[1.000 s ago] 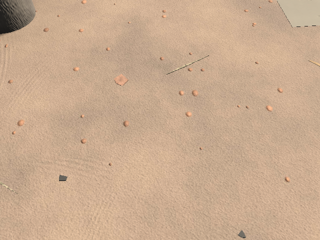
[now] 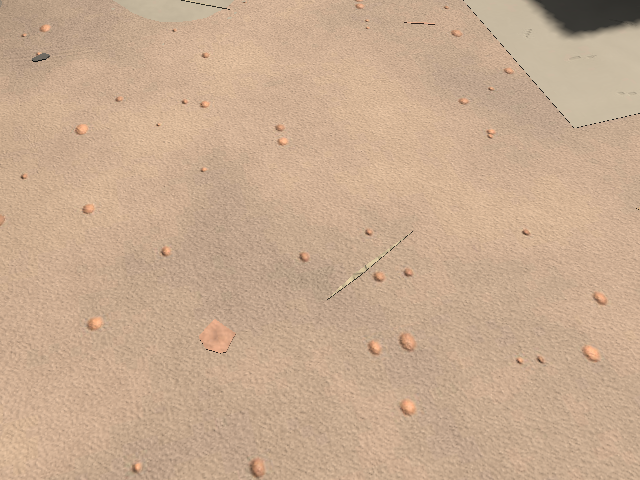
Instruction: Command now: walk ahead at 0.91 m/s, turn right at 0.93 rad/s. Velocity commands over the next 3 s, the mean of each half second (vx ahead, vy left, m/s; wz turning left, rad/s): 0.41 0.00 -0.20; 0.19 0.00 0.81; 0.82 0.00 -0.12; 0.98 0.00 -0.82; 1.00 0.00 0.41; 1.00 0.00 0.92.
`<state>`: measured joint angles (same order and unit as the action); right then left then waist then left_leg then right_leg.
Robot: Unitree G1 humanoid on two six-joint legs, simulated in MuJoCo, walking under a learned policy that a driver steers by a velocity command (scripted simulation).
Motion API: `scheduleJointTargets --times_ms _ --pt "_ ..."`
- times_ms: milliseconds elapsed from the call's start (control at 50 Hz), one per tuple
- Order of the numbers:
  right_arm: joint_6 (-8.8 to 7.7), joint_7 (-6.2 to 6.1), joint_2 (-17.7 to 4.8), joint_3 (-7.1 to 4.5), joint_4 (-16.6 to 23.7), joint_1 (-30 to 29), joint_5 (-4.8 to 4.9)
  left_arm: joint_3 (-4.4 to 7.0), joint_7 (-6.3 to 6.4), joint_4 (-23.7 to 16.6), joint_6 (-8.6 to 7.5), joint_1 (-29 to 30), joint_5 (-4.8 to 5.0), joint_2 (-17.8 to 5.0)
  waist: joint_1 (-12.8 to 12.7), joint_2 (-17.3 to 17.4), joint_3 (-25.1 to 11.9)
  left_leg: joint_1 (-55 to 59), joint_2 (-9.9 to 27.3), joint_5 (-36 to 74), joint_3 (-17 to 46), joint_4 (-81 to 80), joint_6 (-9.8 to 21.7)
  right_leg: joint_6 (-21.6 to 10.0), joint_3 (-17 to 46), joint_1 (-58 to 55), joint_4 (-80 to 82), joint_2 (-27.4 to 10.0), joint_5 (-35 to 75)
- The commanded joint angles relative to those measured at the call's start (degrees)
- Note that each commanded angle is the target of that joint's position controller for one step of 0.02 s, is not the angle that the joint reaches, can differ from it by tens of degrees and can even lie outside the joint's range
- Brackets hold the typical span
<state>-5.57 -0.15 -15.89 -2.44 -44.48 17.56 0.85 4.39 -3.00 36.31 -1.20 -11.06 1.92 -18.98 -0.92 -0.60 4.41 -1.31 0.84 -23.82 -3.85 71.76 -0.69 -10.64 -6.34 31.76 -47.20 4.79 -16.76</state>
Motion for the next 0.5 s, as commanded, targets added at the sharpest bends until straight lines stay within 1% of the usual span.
scheduleJointTargets --times_ms 20,40,60,80,100,120,140,160,180,200,220,240,260,280,300,320,340,360,380,400,420,440,460,480,500 --pt "-6.06 0.63 -8.1 -0.56 14.3 -10.0 2.42 2.42 0.08 -0.8 -2.80 -15.9 -1.91 -7.8 -3.2 -0.2 -8.6 -46.6 -3.0 -0.2 13.1 16.3 4.6 -13.1 56.6 -43.1 36.7 -18.6 -17.7" --pt "-5.38 -0.05 -7.6 -0.55 13.1 -9.8 1.03 2.05 -0.28 -1.4 -3.88 -11.1 -1.85 -6.7 0.6 8.0 -4.9 -42.2 0.0 2.6 13.5 9.8 4.1 -10.7 51.3 -34.4 35.1 -17.1 -7.2" --pt "-4.65 -0.20 -7.5 -0.81 12.5 -8.3 -0.29 2.40 -0.02 -2.5 -4.30 -6.4 -1.94 -8.0 3.5 6.8 -2.7 -37.5 0.6 2.8 14.0 6.6 2.3 -10.8 46.4 -26.2 32.9 -14.7 6.7" --pt "-3.53 -0.18 -8.8 -1.38 11.8 -7.0 -0.94 2.41 0.57 -3.4 -4.23 -3.8 -1.92 -8.0 4.9 6.0 -1.9 -33.7 1.6 2.6 14.1 3.8 0.5 -10.0 40.5 -21.3 32.8 -12.4 17.3" --pt "-2.66 -0.27 -9.3 -1.75 11.7 -7.0 -1.40 2.17 1.22 -3.4 -4.00 -2.6 -1.21 -7.3 5.6 5.8 -1.4 -31.5 2.4 2.9 13.2 -1.1 -1.0 -8.9 35.5 -17.7 32.8 -10.8 24.5" --pt "-2.12 -0.35 -8.6 -1.58 12.5 -9.2 -2.15 1.97 2.05 -3.2 -3.75 -2.0 -0.56 -6.9 5.4 6.0 -0.6 -28.8 2.5 4.2 11.1 -8.0 -2.2 -7.4 30.6 -13.1 32.7 -8.4 30.4" --pt "-1.73 -0.33 -6.7 -1.08 13.3 -11.4 -2.79 1.73 3.12 -2.5 -3.35 -1.9 -0.56 -6.4 4.5 5.2 -0.1 -27.5 1.6 9.1 7.3 -13.7 -3.3 -5.8 24.5 -10.2 31.3 -6.2 39.6" --pt "-1.42 -0.18 -4.3 -0.30 13.2 -12.9 -3.16 1.46 4.18 -1.4 -2.58 -2.4 -0.78 -5.6 3.3 3.9 -0.9 -25.8 0.4 15.5 4.4 -20.0 -4.0 -3.8 18.9 -8.8 29.1 -3.5 45.0" --pt "-1.41 0.19 -2.0 0.47 12.6 -13.7 -3.14 1.17 4.91 -0.1 -1.73 -4.3 -0.88 -4.5 1.3 1.9 -3.0 -22.3 -0.7 24.4 2.7 -27.2 -3.9 -1.3 14.6 -8.6 27.6 -1.1 43.9" --pt "-1.65 0.72 -0.8 0.82 12.5 -15.6 -2.82 0.88 5.36 1.6 -1.22 -8.5 -0.91 -3.4 -2.0 0.6 -5.6 -19.8 -1.9 34.7 1.7 -32.4 -3.6 0.9 13.8 -10.6 27.4 -1.0 39.7" --pt "-1.89 1.35 -0.5 0.91 12.7 -17.6 -2.34 0.54 5.60 3.1 -0.97 -11.6 -0.92 -2.7 -4.1 -0.8 -6.7 -18.9 -2.5 41.5 1.7 -36.1 -3.1 1.9 14.4 -13.0 27.7 -2.2 35.0" --pt "-1.99 1.77 -1.0 0.74 13.0 -19.3 -1.98 0.33 5.67 4.1 -0.86 -12.8 -1.03 -2.5 -5.3 -2.6 -6.4 -19.3 -2.5 44.0 2.0 -38.9 -2.4 2.2 15.3 -15.0 27.9 -3.7 31.5" --pt "-2.02 2.07 -2.0 0.35 13.4 -20.7 -1.63 0.22 5.67 4.7 -0.79 -12.6 -1.30 -2.4 -5.7 -3.9 -5.6 -20.5 -2.1 43.7 2.6 -41.0 -1.4 2.3 15.9 -17.4 27.2 -5.1 29.0" --pt "-2.13 2.45 -3.2 -0.14 13.5 -21.5 -1.34 0.16 5.68 5.0 -0.78 -12.1 -1.76 -2.3 -5.8 -4.2 -4.9 -21.9 -2.0 42.1 3.1 -42.4 -0.2 2.6 16.2 -19.9 25.6 -6.5 28.2" --pt "-2.29 2.87 -4.6 -0.79 13.1 -20.8 -1.07 0.22 5.69 5.3 -0.87 -11.6 -2.36 -2.4 -5.1 -4.0 -5.0 -22.5 -2.3 39.6 3.4 -43.0 1.1 2.9 16.4 -22.7 23.2 -7.9 29.8" --pt "-2.44 3.19 -6.3 -1.63 12.1 -17.4 -0.85 0.47 5.73 5.1 -0.98 -10.4 -2.96 -3.0 -3.4 -4.0 -6.2 -21.5 -3.4 36.2 3.4 -42.8 2.2 3.5 16.4 -25.5 19.7 -8.9 35.6" --pt "-2.56 3.42 -8.0 -2.56 10.5 -11.8 -0.68 0.88 5.90 4.3 -0.94 -7.9 -3.15 -4.1 -0.3 -4.3 -7.8 -19.1 -5.0 33.0 2.8 -43.3 3.1 4.5 15.2 -27.8 14.1 -9.0 44.0" --pt "-2.74 3.58 -9.2 -3.39 8.5 -3.2 -0.64 1.03 6.06 3.0 -0.64 -3.8 -3.08 -4.6 4.9 -3.9 -10.5 -12.9 -4.8 35.1 2.9 -45.8 4.1 6.2 13.0 -27.2 2.7 -7.6 47.1" --pt "-2.77 3.47 -11.2 -3.71 8.0 2.5 -1.33 0.45 6.05 0.8 -0.49 -4.3 -4.20 -2.6 5.7 4.8 -16.3 0.0 2.9 51.7 14.1 -44.2 7.7 8.7 10.4 -17.9 -18.0 -2.4 23.2" --pt "-2.28 3.36 -13.4 -3.32 10.4 -2.2 -3.05 -0.76 5.06 1.1 -0.22 -16.7 -4.30 1.6 -2.7 16.9 -21.4 15.1 16.9 59.4 42.2 -44.6 19.2 13.9 11.6 1.0 -36.0 6.0 -21.5" --pt "-1.13 3.00 -12.4 -3.79 12.3 -4.7 -2.04 -0.67 4.12 1.5 -0.07 -17.6 -2.83 -3.3 -0.7 12.0 -26.3 16.9 19.2 33.7 52.6 -50.2 22.3 13.4 17.9 5.9 -41.3 3.0 -16.8" --pt "0.28 2.30 -9.4 -3.31 13.9 -7.3 -0.92 0.09 3.99 0.1 0.49 -8.8 -2.22 -6.3 1.9 4.5 -19.2 9.1 15.7 16.2 47.7 -52.3 19.4 12.6 17.4 8.3 -40.0 0.9 -12.0" --pt "1.58 1.65 -8.0 -2.63 14.2 -8.3 -0.38 0.15 4.18 -1.5 0.88 -2.6 -2.78 -6.1 2.2 -2.1 -13.3 -0.2 12.4 7.7 43.3 -54.9 16.7 12.2 16.4 8.7 -36.4 0.0 -8.3" --pt "2.30 1.14 -8.7 -2.59 14.4 -8.8 -0.38 -0.10 4.41 -2.7 1.27 -0.3 -3.36 -4.9 1.0 -3.5 -10.1 -7.0 10.0 5.2 41.7 -56.5 15.5 12.1 16.4 7.4 -32.3 -0.7 -6.5" --pt "2.67 0.82 -9.1 -2.78 14.4 -9.3 -0.52 -0.18 4.40 -3.1 1.50 -0.6 -3.55 -4.1 -0.5 -1.8 -8.3 -11.5 6.9 4.7 39.1 -57.5 14.1 12.0 16.7 4.7 -26.3 -1.5 -5.4"
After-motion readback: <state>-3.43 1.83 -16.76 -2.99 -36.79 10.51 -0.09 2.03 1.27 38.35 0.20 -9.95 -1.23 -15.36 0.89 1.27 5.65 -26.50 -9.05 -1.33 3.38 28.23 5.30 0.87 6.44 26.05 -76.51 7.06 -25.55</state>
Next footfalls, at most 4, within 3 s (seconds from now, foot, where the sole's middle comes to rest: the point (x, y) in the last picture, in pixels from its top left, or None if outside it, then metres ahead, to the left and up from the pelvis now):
0.36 left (315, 454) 0.51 0.07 -0.73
0.86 right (403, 433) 0.55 -0.11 -0.72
1.38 left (217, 389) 0.64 0.28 -0.72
1.82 right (296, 221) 1.12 0.13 -0.72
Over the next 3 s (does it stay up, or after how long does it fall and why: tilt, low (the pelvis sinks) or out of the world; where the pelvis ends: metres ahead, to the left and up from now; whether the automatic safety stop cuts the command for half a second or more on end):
stays up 2.01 0.21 0.04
